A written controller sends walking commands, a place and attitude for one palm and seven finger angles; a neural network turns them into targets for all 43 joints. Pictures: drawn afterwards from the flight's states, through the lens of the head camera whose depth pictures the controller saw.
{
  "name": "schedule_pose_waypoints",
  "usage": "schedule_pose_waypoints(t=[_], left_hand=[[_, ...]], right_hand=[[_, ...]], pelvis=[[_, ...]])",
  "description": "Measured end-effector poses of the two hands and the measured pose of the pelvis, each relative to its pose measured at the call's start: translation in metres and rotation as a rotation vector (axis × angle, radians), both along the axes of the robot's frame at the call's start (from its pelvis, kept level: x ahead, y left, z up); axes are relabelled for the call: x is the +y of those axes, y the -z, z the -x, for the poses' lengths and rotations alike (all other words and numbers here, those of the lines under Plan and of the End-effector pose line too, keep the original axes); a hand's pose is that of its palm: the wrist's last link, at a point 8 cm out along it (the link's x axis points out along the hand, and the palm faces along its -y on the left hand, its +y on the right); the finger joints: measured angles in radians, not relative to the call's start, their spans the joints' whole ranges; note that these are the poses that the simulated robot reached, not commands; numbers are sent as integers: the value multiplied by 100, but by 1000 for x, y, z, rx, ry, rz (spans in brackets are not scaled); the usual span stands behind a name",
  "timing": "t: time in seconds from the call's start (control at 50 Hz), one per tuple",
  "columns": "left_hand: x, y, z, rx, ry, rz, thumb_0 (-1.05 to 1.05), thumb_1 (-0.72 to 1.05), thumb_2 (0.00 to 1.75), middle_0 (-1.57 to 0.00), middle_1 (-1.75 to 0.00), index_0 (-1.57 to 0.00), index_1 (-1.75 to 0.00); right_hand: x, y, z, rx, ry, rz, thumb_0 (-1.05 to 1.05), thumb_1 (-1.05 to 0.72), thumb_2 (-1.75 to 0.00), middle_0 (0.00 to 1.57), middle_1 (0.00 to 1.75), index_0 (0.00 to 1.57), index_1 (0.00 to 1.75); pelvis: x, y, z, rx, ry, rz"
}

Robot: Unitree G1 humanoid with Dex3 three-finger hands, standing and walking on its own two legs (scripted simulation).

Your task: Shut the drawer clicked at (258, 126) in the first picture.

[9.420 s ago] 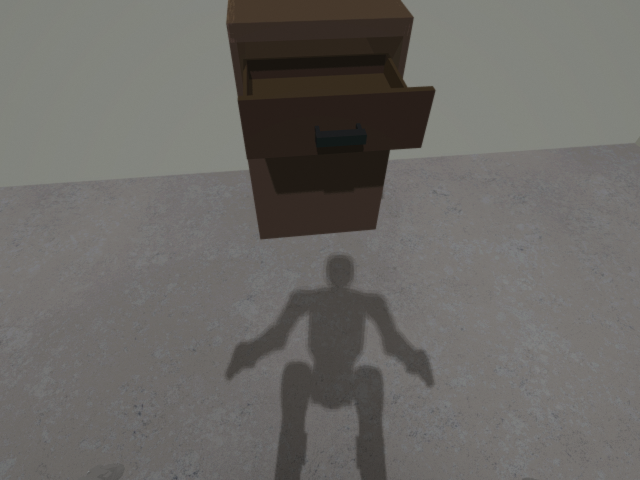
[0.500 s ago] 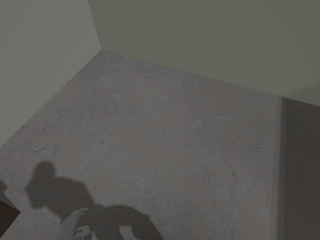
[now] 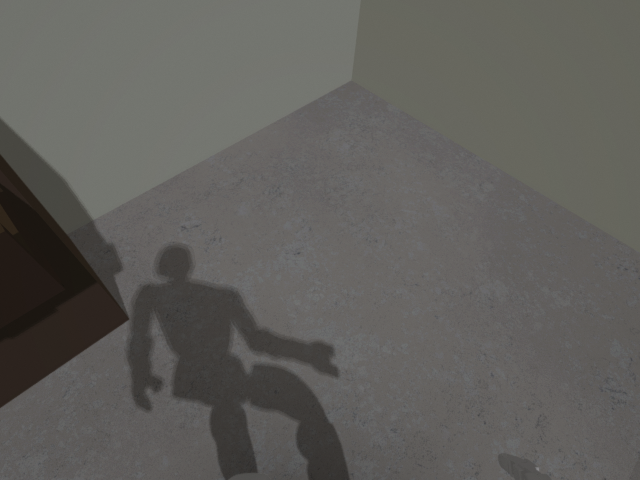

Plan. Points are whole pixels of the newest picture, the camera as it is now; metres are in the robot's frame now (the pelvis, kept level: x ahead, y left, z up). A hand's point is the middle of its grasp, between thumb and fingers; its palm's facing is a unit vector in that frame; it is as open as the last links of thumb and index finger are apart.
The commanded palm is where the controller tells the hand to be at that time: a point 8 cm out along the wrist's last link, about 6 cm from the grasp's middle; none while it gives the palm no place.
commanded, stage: turn to face it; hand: left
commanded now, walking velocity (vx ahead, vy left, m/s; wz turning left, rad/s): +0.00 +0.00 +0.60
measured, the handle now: out of the picture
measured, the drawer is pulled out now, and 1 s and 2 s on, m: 0.30 0.30 0.30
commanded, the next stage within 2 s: take the last steps up to it in 1.18 s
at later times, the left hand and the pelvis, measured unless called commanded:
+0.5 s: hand out of the picture +0.10 +0.24 -0.13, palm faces +0.28 -0.92 -0.26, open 7.4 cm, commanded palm none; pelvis +0.01 +0.00 +0.02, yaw +17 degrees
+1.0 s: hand out of the picture -0.11 +0.20 -0.17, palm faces +0.59 -0.77 -0.26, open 7.4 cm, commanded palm none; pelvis -0.01 +0.00 +0.00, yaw +35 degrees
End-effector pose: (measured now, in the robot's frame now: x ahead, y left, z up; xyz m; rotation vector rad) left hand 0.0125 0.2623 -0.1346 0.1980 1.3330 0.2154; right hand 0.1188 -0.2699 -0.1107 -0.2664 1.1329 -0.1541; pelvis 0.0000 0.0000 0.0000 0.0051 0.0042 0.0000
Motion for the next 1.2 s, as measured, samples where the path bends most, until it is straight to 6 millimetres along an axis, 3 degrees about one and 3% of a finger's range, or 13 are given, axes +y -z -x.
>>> schedule_pose_waypoints(t=[0.04,0.1,0.18,0.3,0.48,0.58,0.7,0.8,0.88,0.98,1.04,1.1,1.2], left_hand=[[15,8,12,34,-40,-2,0,91,90,-20,-30,-20,-30],[29,5,16,38,-86,-6,0,91,90,-20,-30,-20,-30],[38,-5,3,-36,-115,3,0,91,90,-20,-30,-20,-30],[40,-18,-22,-145,-143,-3,0,91,90,-20,-30,-20,-30],[20,-35,-57,-260,-171,-38,0,91,90,-20,-30,-20,-30],[0,-42,-59,-318,-191,-86,0,91,90,-20,-30,-20,-30],[-21,-49,-18,-269,-279,-92,0,91,90,-20,-30,-20,-30],[-32,-42,26,-209,-375,-75,0,91,90,-20,-30,-20,-30],[-36,-31,72,-146,-460,-50,0,90,90,-20,-30,-21,-30],[-32,-6,140,-54,-579,-14,0,90,90,-21,-30,-21,-30],[-28,7,174,12,-635,2,0,91,90,-20,-30,-20,-30],[-26,4,190,43,-672,12,0,91,90,-20,-30,-20,-30],[-25,-8,192,3,-694,12,0,91,90,-20,-30,-20,-29]], right_hand=[[14,-6,-20,-45,-44,14,0,-91,-90,19,30,20,30],[32,-18,-33,-74,-87,28,0,-91,-90,19,30,20,30],[50,-26,-36,-59,-126,23,0,-91,-90,20,30,20,30],[65,-21,-28,-9,-154,-11,0,-90,-90,20,30,21,30],[44,3,1,117,-154,-39,0,-90,-90,20,30,21,30],[18,24,2,172,-166,-54,0,-90,-90,20,30,21,30],[7,22,-17,191,-241,-53,1,-91,-90,20,30,20,30],[18,15,-41,187,-331,-41,1,-91,-90,19,30,20,30],[45,10,-68,151,-423,-24,1,-91,-90,19,30,20,30],[99,3,-101,38,-550,-5,1,-91,-90,19,30,20,30],[130,-3,-109,-28,-610,-6,0,-91,-90,19,30,20,30],[150,-13,-106,-49,-645,-10,0,-91,-90,19,30,20,30],[169,-15,-92,-28,-675,-38,0,-91,-90,20,30,20,30]], pelvis=[[7,3,0,-3,-22,-2],[15,-4,-2,-10,-53,17],[23,-14,-3,-16,-99,32],[24,-19,-7,-15,-171,35],[4,-16,-13,-3,-278,20],[-17,-7,-17,0,-334,5],[-27,-14,-16,-26,-426,-20],[-27,-17,-14,-27,-493,-41],[-20,-16,-6,-22,-539,-40],[0,-4,8,-19,-592,-12],[9,1,16,-23,-607,-9],[14,-6,20,-29,-624,4],[18,-16,26,-35,-654,14]])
